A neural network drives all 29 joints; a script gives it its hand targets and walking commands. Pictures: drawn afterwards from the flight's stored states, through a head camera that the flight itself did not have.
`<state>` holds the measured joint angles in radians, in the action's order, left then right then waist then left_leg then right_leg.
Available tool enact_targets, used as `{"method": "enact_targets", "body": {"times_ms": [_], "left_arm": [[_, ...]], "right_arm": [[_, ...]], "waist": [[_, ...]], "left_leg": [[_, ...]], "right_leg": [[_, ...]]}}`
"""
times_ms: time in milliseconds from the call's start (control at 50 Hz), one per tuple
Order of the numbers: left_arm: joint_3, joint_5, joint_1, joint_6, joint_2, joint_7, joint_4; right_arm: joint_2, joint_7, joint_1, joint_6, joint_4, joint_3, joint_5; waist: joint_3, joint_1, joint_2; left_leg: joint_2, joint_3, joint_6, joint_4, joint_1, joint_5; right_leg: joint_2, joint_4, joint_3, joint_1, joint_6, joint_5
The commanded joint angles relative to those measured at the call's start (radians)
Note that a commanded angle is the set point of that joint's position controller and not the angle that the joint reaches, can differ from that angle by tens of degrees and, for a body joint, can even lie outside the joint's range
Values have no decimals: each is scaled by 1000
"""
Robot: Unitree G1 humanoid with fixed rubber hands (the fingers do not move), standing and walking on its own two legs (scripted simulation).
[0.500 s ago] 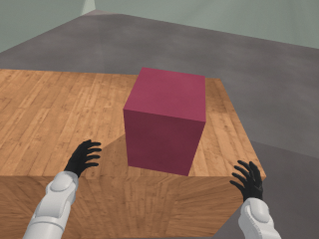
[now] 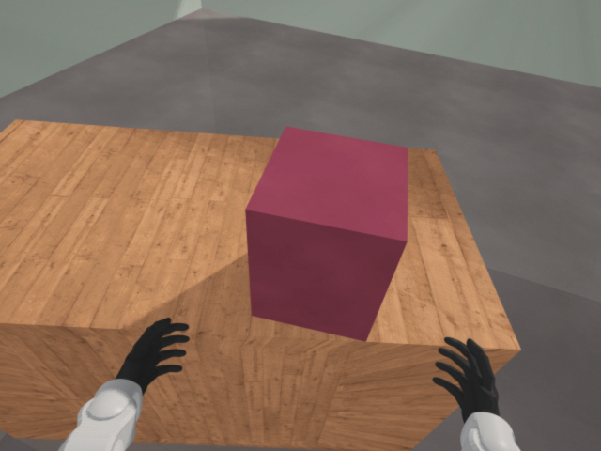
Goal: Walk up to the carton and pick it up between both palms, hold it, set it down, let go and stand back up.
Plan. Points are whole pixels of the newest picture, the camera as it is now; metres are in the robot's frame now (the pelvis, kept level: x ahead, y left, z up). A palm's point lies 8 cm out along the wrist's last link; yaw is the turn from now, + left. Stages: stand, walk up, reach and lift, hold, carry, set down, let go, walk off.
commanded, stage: set down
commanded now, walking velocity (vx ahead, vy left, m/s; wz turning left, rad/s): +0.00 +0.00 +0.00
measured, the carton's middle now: (326, 235) +0.43 -0.04 +0.05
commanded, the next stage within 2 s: let go in 1.18 s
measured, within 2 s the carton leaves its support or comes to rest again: neither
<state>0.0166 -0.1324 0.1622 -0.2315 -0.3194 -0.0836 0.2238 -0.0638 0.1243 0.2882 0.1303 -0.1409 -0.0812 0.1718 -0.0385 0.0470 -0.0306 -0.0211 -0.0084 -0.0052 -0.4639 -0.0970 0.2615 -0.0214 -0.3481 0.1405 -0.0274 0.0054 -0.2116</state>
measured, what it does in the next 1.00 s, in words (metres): stands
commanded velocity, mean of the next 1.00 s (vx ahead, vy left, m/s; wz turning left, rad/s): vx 0.00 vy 0.00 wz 0.00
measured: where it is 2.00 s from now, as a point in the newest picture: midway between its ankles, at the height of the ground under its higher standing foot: outside the picture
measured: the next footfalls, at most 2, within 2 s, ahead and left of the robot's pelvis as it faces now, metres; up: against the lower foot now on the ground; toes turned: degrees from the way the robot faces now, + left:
none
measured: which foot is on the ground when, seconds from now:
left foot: down 0.00-1.00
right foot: down 0.00-1.00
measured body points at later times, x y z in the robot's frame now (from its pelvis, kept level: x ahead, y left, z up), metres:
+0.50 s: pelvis +0.00 +0.00 +0.00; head -0.03 +0.01 +0.45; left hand +0.21 +0.22 -0.05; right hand +0.17 -0.22 -0.05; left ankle +0.00 +0.11 -0.74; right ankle -0.01 -0.12 -0.74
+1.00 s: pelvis +0.00 -0.01 +0.00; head -0.02 +0.01 +0.45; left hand +0.19 +0.22 -0.08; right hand +0.17 -0.22 -0.08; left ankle +0.00 +0.11 -0.74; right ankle -0.01 -0.12 -0.74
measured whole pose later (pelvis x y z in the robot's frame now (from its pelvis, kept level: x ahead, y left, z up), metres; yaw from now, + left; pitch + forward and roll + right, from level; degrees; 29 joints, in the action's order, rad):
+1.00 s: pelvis +0.00 -0.01 +0.00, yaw +0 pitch -6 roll -2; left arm 0.02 -0.09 0.17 -0.22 -0.25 -0.01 0.47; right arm -0.10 -0.02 0.15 -0.08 -0.70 -0.08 0.00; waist -0.05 0.03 0.00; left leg -0.03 -0.01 0.00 -0.46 -0.10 0.26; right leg -0.01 -0.35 0.14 -0.03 0.00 -0.21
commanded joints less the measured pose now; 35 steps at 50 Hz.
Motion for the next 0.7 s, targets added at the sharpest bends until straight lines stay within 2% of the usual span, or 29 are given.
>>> {"method": "enact_targets", "body": {"times_ms": [0, 60, 80, 100, 140, 160, 180, 220, 240, 260, 280, 300, 320, 340, 380, 420, 460, 520, 600, 620, 640, 660, 680], "left_arm": [[-53, 64, -47, 26, -43, 32, -238], [-48, 78, -23, 16, -32, 35, -204], [-55, 80, -29, 13, -34, 40, -211], [-59, 87, -23, 12, -28, 39, -188], [-56, 99, -10, 1, -11, 41, -140], [-63, 82, -37, 15, -38, 36, -170], [-53, 112, 12, 2, -2, 43, -107], [-56, 113, 7, -9, -2, 37, -81], [-64, 105, -3, -1, -22, 36, -60], [-71, 113, -7, -4, -17, 40, -62], [-65, 106, -29, 6, -31, 40, -79], [-76, 115, -9, 8, -25, 43, -60], [-66, 117, -2, 7, -11, 43, -39], [-64, 133, -9, 3, -4, 47, -10], [-64, 138, -19, 8, -7, 50, -4], [-70, 134, -20, 20, -20, 49, 5], [-62, 155, -24, 16, 4, 57, 40], [-57, 145, -36, 30, -9, 65, 60], [-54, 155, -45, 38, 2, 74, 87], [-55, 168, -41, 35, 6, 78, 112], [-56, 172, -30, 31, 22, 78, 127], [-57, 166, -39, 42, 3, 77, 107], [-58, 162, -39, 49, 1, 76, 120]], "right_arm": [[-146, -28, -103, -60, 96, 36, -49], [-152, -35, -81, -66, 80, 39, -46], [-160, -42, -94, -68, 80, 36, -48], [-152, -45, -91, -71, 71, 34, -58], [-166, -52, -89, -71, 19, 36, -68], [-147, -43, -106, -88, 69, 35, -67], [-171, -58, -83, -81, -18, 36, -71], [-171, -61, -101, -88, -20, 43, -78], [-179, -60, -106, -95, -15, 35, -89], [-185, -64, -124, -100, -38, 29, -104], [-175, -60, -133, -107, -12, 26, -94], [-169, -64, -124, -111, -37, 29, -103], [-173, -67, -117, -116, -64, 24, -106], [-197, -76, -131, -115, -108, 26, -111], [-195, -83, -152, -126, -132, 24, -119], [-186, -83, -143, -141, -156, 20, -131], [-206, -96, -164, -152, -225, 13, -135], [-206, -106, -195, -179, -245, 9, -145], [-225, -120, -204, -201, -322, -2, -163], [-241, -130, -210, -207, -359, -2, -169], [-242, -132, -215, -210, -383, -3, -171], [-233, -132, -217, -225, -368, 2, -174], [-234, -131, -217, -231, -372, 1, -176]], "waist": [[-14, -99, 192], [-31, -95, 199], [-24, -105, 212], [-29, -111, 195], [-52, -106, 196], [-21, -107, 165], [-59, -105, 194], [-55, -111, 164], [-49, -104, 155], [-50, -112, 168], [-39, -113, 159], [-40, -115, 159], [-54, -104, 160], [-51, -110, 182], [-54, -122, 174], [-44, -112, 164], [-42, -115, 194], [-40, -114, 173], [-30, -104, 187], [-30, -114, 186], [-42, -104, 193], [-14, -110, 170], [-21, -101, 167]], "left_leg": [[-11, 74, 101, 147, 27, -318], [-7, 74, 101, 152, 20, -300], [-10, 75, 105, 153, 18, -317], [-6, 74, 102, 153, 15, -308], [-10, 74, 106, 156, 7, -295], [-5, 79, 98, 149, -2, -287], [-7, 68, 100, 162, 12, -285], [-5, 79, 98, 160, -5, -275], [-6, 77, 91, 154, -20, -255], [-6, 80, 92, 160, -25, -251], [-3, 81, 88, 160, -27, -233], [-1, 84, 85, 161, -33, -226], [-6, 76, 85, 163, -27, -223], [-8, 77, 91, 167, -30, -229], [-12, 77, 92, 168, -36, -230], [-8, 80, 90, 157, -26, -233], [-11, 71, 101, 161, -19, -256], [-10, 75, 97, 155, -30, -240], [-13, 70, 98, 159, -37, -230], [-10, 66, 100, 160, -32, -247], [-15, 63, 104, 159, -22, -253], [-8, 72, 100, 150, -24, -256], [-7, 73, 95, 148, -24, -256]], "right_leg": [[58, 74, -122, 1, -35, 127], [60, 70, -126, 0, -37, 115], [64, 63, -121, -6, -37, 113], [62, 67, -123, -9, -36, 112], [66, 68, -120, -12, -43, 91], [56, 67, -126, -7, -35, 102], [62, 63, -118, -13, -41, 91], [65, 66, -117, -5, -39, 84], [61, 59, -124, -11, -38, 72], [63, 56, -119, -3, -37, 66], [57, 58, -124, -7, -32, 68], [57, 52, -126, -1, -33, 61], [60, 49, -118, -11, -34, 61], [65, 48, -116, -8, -41, 51], [67, 45, -108, -6, -40, 45], [62, 43, -113, -8, -35, 61], [72, 39, -102, -8, -39, 65], [72, 33, -101, -25, -38, 56], [76, 28, -99, -13, -43, 51], [80, 28, -91, -16, -41, 61], [84, 24, -87, -19, -43, 60], [78, 27, -89, -12, -37, 72], [74, 27, -93, -15, -35, 81]]}}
